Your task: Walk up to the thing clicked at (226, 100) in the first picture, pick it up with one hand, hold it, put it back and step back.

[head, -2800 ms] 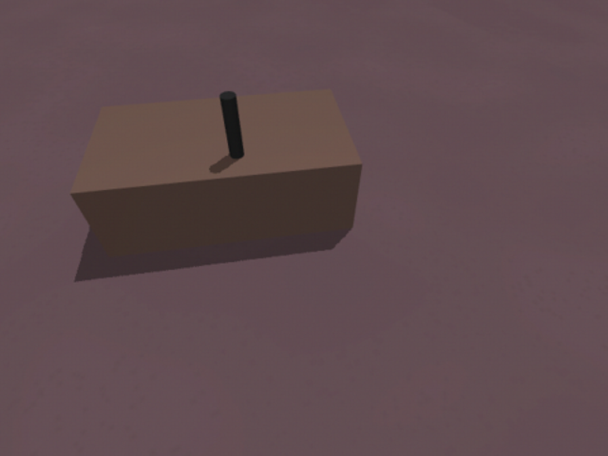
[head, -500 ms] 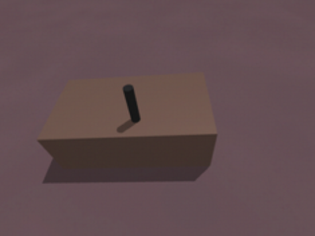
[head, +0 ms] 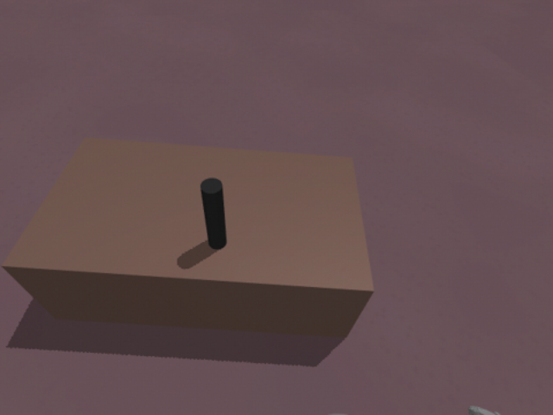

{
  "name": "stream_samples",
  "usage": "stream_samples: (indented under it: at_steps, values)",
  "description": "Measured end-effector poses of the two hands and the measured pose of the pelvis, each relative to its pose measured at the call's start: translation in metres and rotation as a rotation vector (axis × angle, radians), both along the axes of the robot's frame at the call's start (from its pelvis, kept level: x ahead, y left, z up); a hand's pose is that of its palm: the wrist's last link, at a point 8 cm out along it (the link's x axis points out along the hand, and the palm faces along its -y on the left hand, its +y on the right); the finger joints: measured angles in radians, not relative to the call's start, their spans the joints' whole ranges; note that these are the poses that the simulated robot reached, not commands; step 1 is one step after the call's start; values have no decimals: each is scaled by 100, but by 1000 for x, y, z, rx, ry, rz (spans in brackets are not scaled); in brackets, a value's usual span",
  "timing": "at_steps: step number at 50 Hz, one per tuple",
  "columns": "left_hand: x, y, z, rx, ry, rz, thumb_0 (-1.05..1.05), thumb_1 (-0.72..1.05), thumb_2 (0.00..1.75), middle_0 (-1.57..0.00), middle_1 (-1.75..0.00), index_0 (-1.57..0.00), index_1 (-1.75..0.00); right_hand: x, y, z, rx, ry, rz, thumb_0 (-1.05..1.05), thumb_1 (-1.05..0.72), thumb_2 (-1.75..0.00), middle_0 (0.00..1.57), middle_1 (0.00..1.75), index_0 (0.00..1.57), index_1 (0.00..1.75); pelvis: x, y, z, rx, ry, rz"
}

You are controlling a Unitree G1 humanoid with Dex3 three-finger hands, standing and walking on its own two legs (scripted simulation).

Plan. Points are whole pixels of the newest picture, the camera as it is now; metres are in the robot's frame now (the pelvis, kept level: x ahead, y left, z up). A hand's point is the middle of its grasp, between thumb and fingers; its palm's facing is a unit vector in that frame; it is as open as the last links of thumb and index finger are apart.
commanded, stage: walk up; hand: left
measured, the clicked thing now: (214, 216) +0.66 +0.18 -0.28
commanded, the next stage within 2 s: none
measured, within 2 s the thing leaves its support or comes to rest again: neither
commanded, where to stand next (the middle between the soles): +0.21 -0.01 m, yaw -1 degrees
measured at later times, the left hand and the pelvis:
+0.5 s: hand (134, 386) +0.19 +0.22 -0.11, palm faces -0.05 -0.89 -0.45, open 7.4 cm; pelvis +0.11 -0.05 +0.00, yaw -2 degrees
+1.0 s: hand (132, 389) +0.20 +0.24 -0.16, palm faces -0.02 -0.95 -0.32, open 7.4 cm; pelvis +0.14 -0.02 +0.01, yaw +0 degrees
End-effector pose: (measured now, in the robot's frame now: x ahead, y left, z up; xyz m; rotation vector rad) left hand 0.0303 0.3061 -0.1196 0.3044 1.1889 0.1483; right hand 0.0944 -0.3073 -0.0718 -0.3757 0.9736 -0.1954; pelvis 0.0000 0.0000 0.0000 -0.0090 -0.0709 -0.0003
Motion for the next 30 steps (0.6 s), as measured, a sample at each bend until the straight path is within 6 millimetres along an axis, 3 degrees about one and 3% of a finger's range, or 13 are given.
stream_samples:
  at_steps: [8,16,24,30]
  values:
    - [63,-2,21,34,-19,-43,0,91,90,-20,-30,-20,-29,1,-19,-5,12,92,-40,0,-90,-90,20,30,21,30,44,-11,8,23,6,-19]
    - [122,-24,36,149,-54,-62,0,91,90,-20,-30,-20,-29,20,-51,-52,72,186,-97,0,-91,-90,20,30,21,30,89,-40,-8,17,12,-25]
    - [151,-43,55,148,-105,-52,0,90,90,-21,-30,-20,-30,60,-44,-57,120,209,-63,0,-91,-90,20,30,21,29,111,-46,4,39,12,-25]
    - [166,-37,41,122,-97,-45,0,90,90,-21,-30,-21,-30,74,-41,-51,82,222,-67,0,-91,-90,20,30,21,29,123,-39,1,18,17,-14]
